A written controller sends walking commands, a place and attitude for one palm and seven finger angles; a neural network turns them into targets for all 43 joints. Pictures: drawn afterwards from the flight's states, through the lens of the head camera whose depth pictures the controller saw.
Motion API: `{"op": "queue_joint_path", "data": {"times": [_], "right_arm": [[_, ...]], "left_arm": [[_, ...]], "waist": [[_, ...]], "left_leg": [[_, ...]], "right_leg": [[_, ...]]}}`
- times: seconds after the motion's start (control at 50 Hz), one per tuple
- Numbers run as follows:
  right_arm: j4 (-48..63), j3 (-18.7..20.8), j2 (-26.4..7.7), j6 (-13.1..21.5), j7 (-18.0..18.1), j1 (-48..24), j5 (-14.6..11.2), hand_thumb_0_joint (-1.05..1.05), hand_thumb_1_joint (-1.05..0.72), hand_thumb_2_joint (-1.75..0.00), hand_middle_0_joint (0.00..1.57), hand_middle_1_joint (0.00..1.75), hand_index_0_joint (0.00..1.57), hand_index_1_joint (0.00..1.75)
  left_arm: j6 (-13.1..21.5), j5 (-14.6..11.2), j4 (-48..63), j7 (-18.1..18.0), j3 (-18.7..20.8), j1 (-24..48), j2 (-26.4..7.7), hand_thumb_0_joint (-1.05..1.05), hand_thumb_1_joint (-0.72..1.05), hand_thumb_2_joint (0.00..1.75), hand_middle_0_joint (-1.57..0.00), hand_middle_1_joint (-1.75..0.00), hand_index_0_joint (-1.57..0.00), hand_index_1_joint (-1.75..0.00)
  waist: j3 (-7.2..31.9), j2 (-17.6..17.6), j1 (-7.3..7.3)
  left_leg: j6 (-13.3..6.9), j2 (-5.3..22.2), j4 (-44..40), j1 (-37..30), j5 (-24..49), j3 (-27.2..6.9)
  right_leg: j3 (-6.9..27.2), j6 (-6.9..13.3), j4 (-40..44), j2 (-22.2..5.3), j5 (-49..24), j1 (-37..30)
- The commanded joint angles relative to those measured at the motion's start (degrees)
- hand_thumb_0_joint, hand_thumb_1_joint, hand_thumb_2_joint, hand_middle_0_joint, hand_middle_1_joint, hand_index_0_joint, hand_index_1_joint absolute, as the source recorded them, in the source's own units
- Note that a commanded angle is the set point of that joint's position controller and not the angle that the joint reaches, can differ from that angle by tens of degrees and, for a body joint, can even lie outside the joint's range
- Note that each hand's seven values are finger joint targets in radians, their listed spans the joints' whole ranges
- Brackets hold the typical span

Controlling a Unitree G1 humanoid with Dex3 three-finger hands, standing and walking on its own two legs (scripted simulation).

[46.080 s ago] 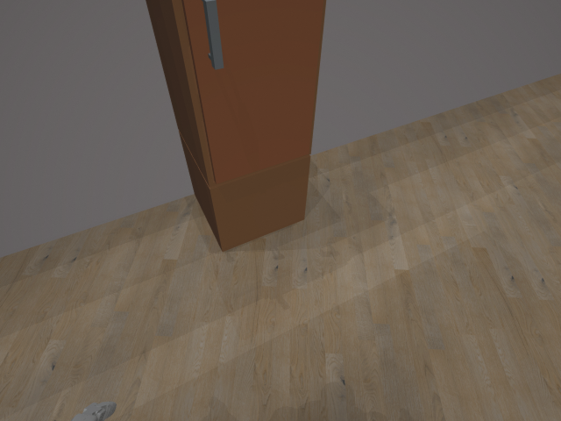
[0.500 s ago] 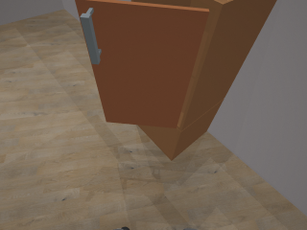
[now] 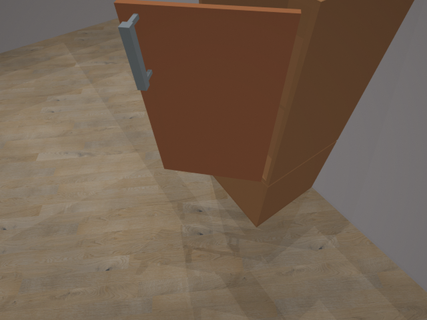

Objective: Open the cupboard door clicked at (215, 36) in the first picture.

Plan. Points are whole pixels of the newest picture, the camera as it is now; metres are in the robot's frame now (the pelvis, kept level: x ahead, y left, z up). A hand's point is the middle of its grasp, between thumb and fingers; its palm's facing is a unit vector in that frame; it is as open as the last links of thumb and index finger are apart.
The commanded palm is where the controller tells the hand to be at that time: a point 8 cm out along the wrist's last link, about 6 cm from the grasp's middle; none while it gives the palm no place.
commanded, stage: come to a stop and stand still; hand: left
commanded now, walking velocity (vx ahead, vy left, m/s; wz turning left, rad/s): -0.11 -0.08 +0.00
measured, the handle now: (139, 53) +0.61 +0.22 +0.16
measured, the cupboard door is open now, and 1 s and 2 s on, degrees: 45 45 45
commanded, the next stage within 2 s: look again from close up in 0.92 s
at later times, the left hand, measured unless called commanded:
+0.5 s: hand out of the picture +0.04 +0.17 -0.17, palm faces +0.00 -0.98 -0.21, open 7.3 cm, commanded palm none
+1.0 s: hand out of the picture +0.01 +0.15 -0.17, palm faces +0.02 -0.99 -0.16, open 7.3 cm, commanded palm none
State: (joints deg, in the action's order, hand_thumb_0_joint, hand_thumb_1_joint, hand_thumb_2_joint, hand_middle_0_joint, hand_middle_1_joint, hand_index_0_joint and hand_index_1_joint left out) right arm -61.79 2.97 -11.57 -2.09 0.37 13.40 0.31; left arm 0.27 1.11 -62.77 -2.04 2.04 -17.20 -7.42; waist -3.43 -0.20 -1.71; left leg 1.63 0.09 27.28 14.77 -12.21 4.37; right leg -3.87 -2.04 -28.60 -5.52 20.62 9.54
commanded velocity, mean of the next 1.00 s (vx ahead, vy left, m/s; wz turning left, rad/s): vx -0.01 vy -0.02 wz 0.00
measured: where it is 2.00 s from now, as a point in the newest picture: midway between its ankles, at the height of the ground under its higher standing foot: outside the picture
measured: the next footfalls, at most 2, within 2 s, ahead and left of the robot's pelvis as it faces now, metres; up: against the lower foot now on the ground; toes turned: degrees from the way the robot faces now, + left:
none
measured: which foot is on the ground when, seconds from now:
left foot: down 0.00-1.00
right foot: down 0.00-1.00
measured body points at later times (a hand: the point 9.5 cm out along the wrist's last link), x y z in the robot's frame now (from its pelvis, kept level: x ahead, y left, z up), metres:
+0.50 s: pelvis +0.01 -0.01 +0.01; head +0.03 -0.01 +0.45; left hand +0.04 +0.22 -0.15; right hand +0.02 -0.24 -0.16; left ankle -0.01 +0.12 -0.74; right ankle -0.03 -0.11 -0.74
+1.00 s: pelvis +0.03 +0.00 +0.01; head +0.04 +0.00 +0.46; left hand +0.01 +0.20 -0.16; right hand +0.00 -0.21 -0.16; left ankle -0.01 +0.12 -0.74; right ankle -0.03 -0.11 -0.74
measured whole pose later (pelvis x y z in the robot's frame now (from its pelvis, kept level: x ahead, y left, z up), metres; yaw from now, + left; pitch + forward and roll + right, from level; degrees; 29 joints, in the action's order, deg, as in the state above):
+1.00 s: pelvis +0.03 +0.00 +0.01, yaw +0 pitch +0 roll +0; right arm -67.7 0.1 -6.0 -0.1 2.3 16.3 0.7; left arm 0.7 0.2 -66.5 -2.3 -0.3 -16.9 -7.0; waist -1.5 0.4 0.5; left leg 0.9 2.1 22.5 7.3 -14.8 4.3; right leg -3.9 1.0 -21.7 -0.3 16.6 4.8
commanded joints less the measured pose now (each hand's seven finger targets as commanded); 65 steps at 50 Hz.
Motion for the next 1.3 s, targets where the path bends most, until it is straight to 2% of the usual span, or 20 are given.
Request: {"op": "queue_joint_path", "data": {"times": [0.0, 0.02, 0.06, 0.08, 0.16, 0.2, 0.24, 0.3, 0.38, 0.44, 0.62, 0.98, 1.0, 1.02, 1.04, 1.06, 1.1, 1.14, 1.2, 1.28], "right_arm": [[1.08, 1.69, -7.74, 2.05, 1.54, 7.38, 0.31, 0.0, -0.9, -0.9, 0.2, 0.3, 0.2, 0.3], [1.22, 1.67, -8.06, 1.84, 1.79, 7.34, 0.76, 0.0, -0.9, -0.9, 0.2, 0.3, 0.2, 0.3], [1.25, 0.58, -6.09, 2.04, 2.73, 3.94, 0.83, 0.0, -0.9, -0.9, 0.2, 0.3, 0.2, 0.3], [1.8, 0.33, -5.64, 1.92, 2.83, 1.88, 0.88, 0.0, -0.9, -0.9, 0.2, 0.3, 0.2, 0.3], [2.73, 0.32, -5.85, 1.72, 2.49, -2.81, 0.48, 0.0, -0.9, -0.9, 0.2, 0.3, 0.2, 0.3], [2.65, 0.04, -3.48, 1.42, 1.96, -1.82, -0.17, 0.0, -0.9, -0.9, 0.2, 0.3, 0.2, 0.3], [1.58, -0.22, -2.52, 1.09, 1.35, -1.32, 0.01, 0.0, -0.9, -0.9, 0.2, 0.3, 0.2, 0.3], [-0.05, -0.49, -1.65, 1.33, 1.26, 0.76, 0.41, 0.0, -0.9, -0.9, 0.2, 0.3, 0.2, 0.3], [-1.5, -1.02, -2.4, 2.59, 1.49, 1.19, 0.51, 0.0, -0.9, -0.9, 0.2, 0.3, 0.2, 0.3], [-2.34, -1.33, -2.37, 2.81, 1.66, 1.86, 0.49, 0.0, -0.9, -0.9, 0.2, 0.3, 0.2, 0.3], [-4.74, -2.03, -2.04, 2.64, 2.0, 5.2, 0.49, 0.0, -0.9, -0.9, 0.2, 0.3, 0.2, 0.3], [-5.39, -1.72, -0.22, 2.76, 2.38, 7.49, 0.38, 0.0, -0.9, -0.9, 0.2, 0.3, 0.2, 0.3], [3.13, -1.62, -7.66, 3.5, 1.07, 3.64, 0.55, 0.0, -0.9, -0.9, 0.2, 0.3, 0.2, 0.3], [3.81, -0.07, -6.2, 5.03, 1.7, 3.99, 1.27, 0.0, -0.9, -0.9, 0.2, 0.3, 0.2, 0.3], [3.01, 0.79, -6.0, 5.47, 2.47, 4.06, 1.15, 0.0, -0.9, -0.9, 0.2, 0.3, 0.2, 0.3], [3.15, 0.27, -5.33, 5.6, 2.77, 5.32, 0.81, 0.0, -0.9, -0.9, 0.2, 0.3, 0.2, 0.3], [4.52, -0.07, -3.52, 4.84, 2.45, 5.45, 0.71, 0.0, -0.9, -0.9, 0.2, 0.3, 0.2, 0.3], [5.61, 0.46, -4.44, 3.96, 2.23, 4.47, 0.51, 0.0, -0.9, -0.9, 0.2, 0.3, 0.2, 0.3], [6.11, 0.14, -5.04, 3.54, 1.98, 3.18, 0.73, 0.0, -0.9, -0.9, 0.2, 0.3, 0.2, 0.3], [6.92, 0.25, -7.8, 3.27, 1.67, 0.49, 0.81, 0.0, -0.9, -0.9, 0.2, 0.3, 0.2, 0.3]], "left_arm": [[-0.24, -0.53, 2.69, -1.13, 0.54, -2.89, -5.21, 0.0, 0.9, 0.9, -0.2, -0.3, -0.2, -0.3], [-0.75, -0.32, 3.05, -1.31, 0.53, -2.12, -4.68, 0.0, 0.9, 0.9, -0.2, -0.3, -0.2, -0.3], [-1.81, -0.68, 2.06, -1.03, 0.29, -0.25, -4.68, 0.0, 0.9, 0.9, -0.2, -0.3, -0.2, -0.3], [-1.93, -0.69, 1.68, -0.79, 0.41, -0.18, -4.95, 0.0, 0.9, 0.9, -0.2, -0.3, -0.2, -0.3], [-1.25, -0.23, -0.3, -0.03, 0.02, -4.07, -4.85, 0.0, 0.9, 0.9, -0.2, -0.3, -0.2, -0.3], [-0.18, 0.16, 0.24, -0.03, -0.05, -2.03, -7.24, 0.0, 0.9, 0.9, -0.2, -0.3, -0.2, -0.3], [0.26, -0.21, 0.97, 0.28, -0.46, 1.17, -8.49, 0.0, 0.9, 0.9, -0.2, -0.3, -0.2, -0.3], [0.81, -0.28, 0.84, 0.08, -0.8, 1.71, -6.99, 0.0, 0.9, 0.9, -0.2, -0.3, -0.2, -0.3], [1.37, -0.69, 0.39, -0.06, -0.69, -0.1, -7.23, 0.0, 0.9, 0.9, -0.2, -0.3, -0.2, -0.3], [1.47, -0.77, 0.15, -0.13, -0.63, -0.35, -7.52, 0.0, 0.9, 0.9, -0.2, -0.3, -0.2, -0.3], [1.06, -1.04, -1.12, -0.19, -1.03, -0.78, -6.77, 0.0, 0.9, 0.9, -0.2, -0.3, -0.2, -0.3], [1.44, -0.88, -2.42, -0.64, -1.42, -4.01, -4.51, 0.0, 0.9, 0.9, -0.2, -0.3, -0.2, -0.3], [2.34, 0.29, 3.85, -0.74, -1.68, -2.54, -15.79, 0.0, 0.9, 0.9, -0.2, -0.3, -0.2, -0.3], [2.67, 0.25, 3.84, -1.13, 0.36, -3.79, -11.32, 0.0, 0.9, 0.9, -0.2, -0.3, -0.2, -0.3], [2.9, 0.35, 3.63, -1.1, 1.09, -3.67, -12.41, 0.0, 0.9, 0.9, -0.2, -0.3, -0.2, -0.3], [3.06, -0.08, 3.68, -1.1, 0.27, -5.21, -11.12, 0.0, 0.9, 0.9, -0.2, -0.3, -0.2, -0.3], [2.57, 0.07, 4.06, -1.09, 0.18, -7.06, -9.64, 0.0, 0.9, 0.9, -0.2, -0.3, -0.2, -0.3], [1.93, 0.2, 5.22, -1.14, 0.49, -5.66, -10.21, 0.0, 0.9, 0.9, -0.2, -0.3, -0.2, -0.3], [1.29, 0.07, 6.85, -1.0, 0.03, -4.56, -9.75, 0.0, 0.9, 0.9, -0.2, -0.3, -0.2, -0.3], [0.73, 0.03, 8.01, -0.53, 0.03, -2.13, -11.8, 0.0, 0.9, 0.9, -0.2, -0.3, -0.2, -0.3]], "waist": [[11.61, -8.42, 2.7], [9.03, -8.07, 3.18], [5.06, -13.29, 2.59], [3.11, -13.14, 2.12], [2.13, -2.01, 0.03], [1.36, 4.74, 1.79], [-0.56, 5.57, 3.04], [-2.33, 8.88, 3.16], [3.07, 0.6, 2.16], [4.01, -0.63, 1.99], [-0.5, 0.12, 1.74], [-0.85, 0.51, 2.09], [-6.99, -1.44, 3.02], [2.05, -5.28, 1.93], [7.6, -4.8, 2.39], [11.23, -3.52, 1.86], [11.19, 4.95, 1.67], [6.87, 7.91, 2.11], [5.2, 3.14, 2.02], [1.14, -0.57, 1.86]], "left_leg": [[-9.3, 16.7, -0.58, -19.4, 48.53, -12.0], [-11.38, 17.78, -2.78, -16.02, 47.58, -10.47], [-12.01, 16.39, -5.4, -9.63, 44.3, -10.69], [-11.75, 15.72, -5.46, -7.88, 42.32, -9.88], [-7.28, 11.79, -3.05, -4.56, 22.91, -7.45], [-2.94, 6.35, -2.26, -3.37, 7.67, -4.81], [-1.59, 4.09, -3.12, -5.64, -1.39, -3.42], [-1.97, 5.14, -4.64, -7.14, 3.35, -3.71], [-2.0, 6.46, -5.44, -8.55, 11.59, -3.99], [-1.71, 6.58, -5.63, -8.87, 13.29, -3.89], [-1.64, 6.47, -7.54, -7.09, 10.63, -4.25], [-1.92, 6.34, -6.92, -8.31, 11.89, -4.11], [-1.98, 4.2, -5.36, -3.37, 13.23, -5.86], [-2.85, 5.12, 0.27, -4.43, 18.18, -4.88], [-3.54, 5.19, 1.83, -5.67, 22.2, -4.9], [-3.81, 5.45, 3.33, -6.76, 23.74, -4.77], [-3.73, 4.54, 4.41, -3.82, 18.41, -3.25], [-3.66, 3.65, 3.02, -0.45, 9.81, -2.57], [-4.09, 4.82, 1.96, -4.03, 16.63, -3.14], [-4.44, 6.22, -0.65, -2.62, 13.47, -4.87]], "right_leg": [[-0.18, 0.85, -11.23, 0.18, 4.6, 9.26], [1.38, 0.91, -16.51, 1.18, 13.03, 9.7], [3.87, 0.81, -20.46, 0.41, 12.56, 9.04], [4.2, 1.09, -19.32, 0.36, 11.12, 8.69], [2.81, 1.01, 0.67, 1.57, -5.52, 2.2], [8.89, 2.99, 7.14, -1.91, -17.37, 2.49], [10.32, 4.55, 9.57, -4.16, -9.99, 7.9], [8.41, 4.06, 10.79, -2.27, -11.71, 7.68], [7.31, 3.89, 7.97, -1.8, -22.46, 0.8], [6.88, 4.19, 7.97, -1.92, -25.06, -1.26], [5.81, 4.33, 10.01, -1.51, -20.87, -1.77], [5.35, 4.03, 9.98, -1.4, -22.95, -1.49], [3.91, 3.97, 8.12, -0.21, -23.0, 2.59], [6.02, 4.57, 2.48, -1.85, -28.17, -0.28], [5.91, 5.49, 0.08, -2.08, -37.63, -2.59], [5.59, 5.79, -0.34, -2.75, -41.87, -4.87], [5.95, 5.61, -0.8, -2.98, -48.09, -6.54], [5.96, 5.79, -0.63, -3.42, -46.48, -5.52], [5.14, 5.13, -0.36, -1.65, -36.34, -1.24], [4.96, 4.27, 2.44, -0.49, -20.55, 2.41]]}}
